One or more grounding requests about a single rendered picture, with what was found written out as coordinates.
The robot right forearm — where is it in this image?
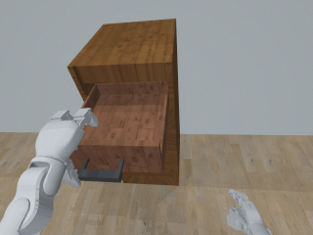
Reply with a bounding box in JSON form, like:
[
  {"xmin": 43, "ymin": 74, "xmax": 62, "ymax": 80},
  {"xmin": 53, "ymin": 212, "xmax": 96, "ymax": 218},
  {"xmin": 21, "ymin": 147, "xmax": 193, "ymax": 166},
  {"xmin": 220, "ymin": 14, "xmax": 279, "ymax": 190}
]
[{"xmin": 246, "ymin": 222, "xmax": 273, "ymax": 235}]

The drawer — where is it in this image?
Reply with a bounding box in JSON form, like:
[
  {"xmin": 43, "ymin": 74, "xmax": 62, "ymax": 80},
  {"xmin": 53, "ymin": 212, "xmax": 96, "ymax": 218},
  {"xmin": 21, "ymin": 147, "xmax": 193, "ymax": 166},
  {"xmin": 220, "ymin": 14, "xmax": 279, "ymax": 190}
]
[{"xmin": 69, "ymin": 81, "xmax": 169, "ymax": 173}]

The handle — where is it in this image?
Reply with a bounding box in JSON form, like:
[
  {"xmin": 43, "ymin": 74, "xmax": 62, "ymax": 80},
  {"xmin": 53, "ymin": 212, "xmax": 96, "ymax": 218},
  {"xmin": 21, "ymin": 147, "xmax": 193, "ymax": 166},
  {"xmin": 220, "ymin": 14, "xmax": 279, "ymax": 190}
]
[{"xmin": 77, "ymin": 158, "xmax": 124, "ymax": 183}]

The cabinet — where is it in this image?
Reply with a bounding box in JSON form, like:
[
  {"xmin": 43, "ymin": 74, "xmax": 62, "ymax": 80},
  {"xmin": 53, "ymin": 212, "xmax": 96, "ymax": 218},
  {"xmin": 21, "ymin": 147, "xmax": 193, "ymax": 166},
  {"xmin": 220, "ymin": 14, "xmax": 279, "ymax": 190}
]
[{"xmin": 67, "ymin": 19, "xmax": 180, "ymax": 186}]

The left robot hand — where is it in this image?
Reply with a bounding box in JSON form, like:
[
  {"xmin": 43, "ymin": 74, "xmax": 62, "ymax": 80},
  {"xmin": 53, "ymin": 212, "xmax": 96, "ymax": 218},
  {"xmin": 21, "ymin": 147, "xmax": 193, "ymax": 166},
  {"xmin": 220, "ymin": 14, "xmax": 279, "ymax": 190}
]
[{"xmin": 35, "ymin": 108, "xmax": 99, "ymax": 188}]

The robot left forearm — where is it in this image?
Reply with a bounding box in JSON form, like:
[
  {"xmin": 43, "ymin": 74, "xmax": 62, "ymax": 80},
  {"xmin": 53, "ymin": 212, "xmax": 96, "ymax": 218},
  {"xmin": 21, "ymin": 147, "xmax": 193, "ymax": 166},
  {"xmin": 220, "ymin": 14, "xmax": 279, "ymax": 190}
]
[{"xmin": 0, "ymin": 156, "xmax": 67, "ymax": 235}]

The right robot hand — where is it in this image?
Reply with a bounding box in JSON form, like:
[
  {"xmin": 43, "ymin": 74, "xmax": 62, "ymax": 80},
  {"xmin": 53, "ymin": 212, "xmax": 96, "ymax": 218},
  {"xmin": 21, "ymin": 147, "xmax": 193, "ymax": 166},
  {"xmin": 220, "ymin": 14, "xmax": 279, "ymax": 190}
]
[{"xmin": 226, "ymin": 189, "xmax": 264, "ymax": 234}]

